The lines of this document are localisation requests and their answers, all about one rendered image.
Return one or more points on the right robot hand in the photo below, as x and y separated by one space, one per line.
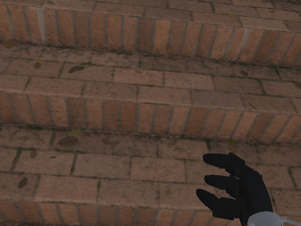
249 191

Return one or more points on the robot right forearm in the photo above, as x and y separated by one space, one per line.
264 218

